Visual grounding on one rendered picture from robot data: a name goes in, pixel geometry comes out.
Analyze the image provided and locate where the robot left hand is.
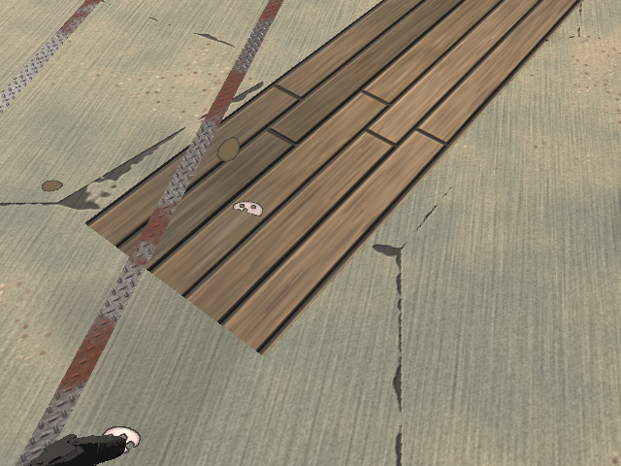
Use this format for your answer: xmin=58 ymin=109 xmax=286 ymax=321
xmin=23 ymin=434 xmax=126 ymax=466

